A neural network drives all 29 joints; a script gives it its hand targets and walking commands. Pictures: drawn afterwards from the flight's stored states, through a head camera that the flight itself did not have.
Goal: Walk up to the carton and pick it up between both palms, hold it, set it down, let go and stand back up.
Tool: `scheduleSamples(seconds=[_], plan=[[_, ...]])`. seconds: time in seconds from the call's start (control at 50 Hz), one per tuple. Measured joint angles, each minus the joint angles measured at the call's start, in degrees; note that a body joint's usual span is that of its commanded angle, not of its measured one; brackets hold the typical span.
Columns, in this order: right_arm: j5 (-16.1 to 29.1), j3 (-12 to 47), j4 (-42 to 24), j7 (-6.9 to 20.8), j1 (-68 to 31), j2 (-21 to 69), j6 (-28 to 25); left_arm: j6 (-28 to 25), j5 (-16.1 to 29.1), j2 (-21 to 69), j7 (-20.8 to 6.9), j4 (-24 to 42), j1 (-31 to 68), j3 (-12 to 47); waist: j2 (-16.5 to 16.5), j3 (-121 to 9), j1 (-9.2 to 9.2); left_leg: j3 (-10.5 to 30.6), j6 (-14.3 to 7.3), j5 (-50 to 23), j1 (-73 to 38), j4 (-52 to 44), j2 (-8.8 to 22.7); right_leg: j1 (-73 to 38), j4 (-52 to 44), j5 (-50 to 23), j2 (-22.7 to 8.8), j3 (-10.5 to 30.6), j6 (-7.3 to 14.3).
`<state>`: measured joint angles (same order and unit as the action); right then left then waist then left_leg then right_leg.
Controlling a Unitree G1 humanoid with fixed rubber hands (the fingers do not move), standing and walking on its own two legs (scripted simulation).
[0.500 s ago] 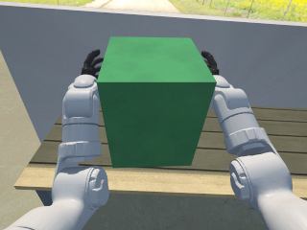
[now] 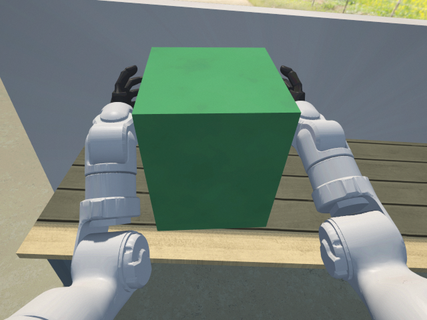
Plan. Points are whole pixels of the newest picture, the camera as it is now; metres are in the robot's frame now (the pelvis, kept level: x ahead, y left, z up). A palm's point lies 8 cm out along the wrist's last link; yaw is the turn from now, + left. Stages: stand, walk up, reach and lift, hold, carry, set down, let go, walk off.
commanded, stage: hold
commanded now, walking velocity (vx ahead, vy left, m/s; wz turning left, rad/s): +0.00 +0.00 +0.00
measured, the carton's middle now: (210, 140) +0.36 +0.01 +0.20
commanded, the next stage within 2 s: none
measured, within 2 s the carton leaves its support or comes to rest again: neither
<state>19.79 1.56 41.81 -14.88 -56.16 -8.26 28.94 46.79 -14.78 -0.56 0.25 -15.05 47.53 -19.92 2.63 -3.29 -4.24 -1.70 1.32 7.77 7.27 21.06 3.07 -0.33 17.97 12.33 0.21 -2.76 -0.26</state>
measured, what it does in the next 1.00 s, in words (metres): stands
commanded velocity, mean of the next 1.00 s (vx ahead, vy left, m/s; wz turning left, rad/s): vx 0.00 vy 0.00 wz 0.00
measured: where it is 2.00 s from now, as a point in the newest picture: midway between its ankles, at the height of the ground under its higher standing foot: outside the picture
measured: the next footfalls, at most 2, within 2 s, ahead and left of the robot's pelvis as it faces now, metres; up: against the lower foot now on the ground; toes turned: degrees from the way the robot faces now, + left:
none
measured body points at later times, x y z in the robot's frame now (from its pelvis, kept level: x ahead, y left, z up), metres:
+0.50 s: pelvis +0.00 +0.00 +0.00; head -0.07 +0.02 +0.44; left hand +0.38 +0.15 +0.26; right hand +0.39 -0.14 +0.26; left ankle +0.05 +0.13 -0.75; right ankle -0.02 -0.12 -0.75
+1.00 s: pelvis +0.00 +0.00 +0.00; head -0.07 +0.03 +0.44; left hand +0.38 +0.16 +0.26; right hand +0.39 -0.14 +0.26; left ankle +0.05 +0.13 -0.75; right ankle -0.02 -0.12 -0.75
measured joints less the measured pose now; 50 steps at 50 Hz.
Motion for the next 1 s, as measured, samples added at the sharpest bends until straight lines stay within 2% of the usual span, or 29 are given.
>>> scheduleSamples(seconds=[0.42,0.72,0.86,1.0], plan=[[0.57,0.4,-2.29,-0.2,1.67,0.02,0.27,1.11,-0.35,0.58,0.16,2.63,-1.03,0.27,-0.4,0.53,-0.5,0.27,0.12,0.6,-1.93,0.22,-0.13,-2.26,-0.24,0.44,-0.08,-0.22,-0.03],[-0.47,-0.23,1.07,0.11,-0.2,0.13,0.5,0.43,-0.46,0.01,-0.29,-1.63,1.1,-0.7,-0.15,-0.78,0.44,-0.07,0.17,-0.13,-1.32,-0.66,0.09,-0.94,0.05,0.22,0.13,0.16,0.24],[-0.08,-0.14,0.45,-0.28,0.27,0.67,0.37,0.68,-0.11,-0.17,-0.53,0.05,-0.24,-0.57,0.21,-0.67,-0.24,0.49,0.28,-0.03,-1.35,-0.39,-0.01,-1.4,-0.12,0.25,0.1,-0.38,0.24],[-0.86,-1.5,0.77,-0.04,0.59,0.99,0.39,0.29,-0.46,-0.23,-0.64,-1.58,0.53,-0.35,0.26,-0.85,-0.26,0.31,0.12,0.04,-1.18,-0.31,-0.17,-1.1,0.11,0.36,-0.08,-0.2,0.11]])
